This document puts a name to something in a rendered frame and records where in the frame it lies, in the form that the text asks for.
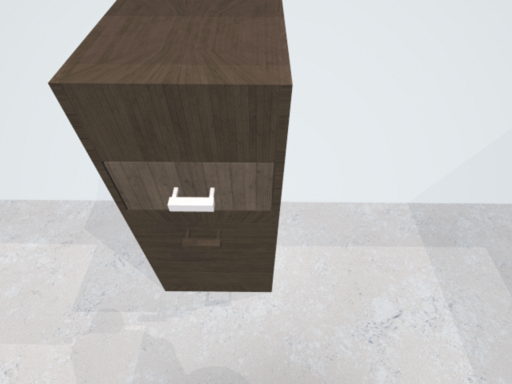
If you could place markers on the handle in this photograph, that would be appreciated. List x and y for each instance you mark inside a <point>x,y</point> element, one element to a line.
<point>176,203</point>
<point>201,244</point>

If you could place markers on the drawer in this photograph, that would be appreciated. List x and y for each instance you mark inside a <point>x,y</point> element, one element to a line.
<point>237,185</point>

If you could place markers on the cabinet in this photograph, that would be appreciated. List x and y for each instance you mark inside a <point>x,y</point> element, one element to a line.
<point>187,81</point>

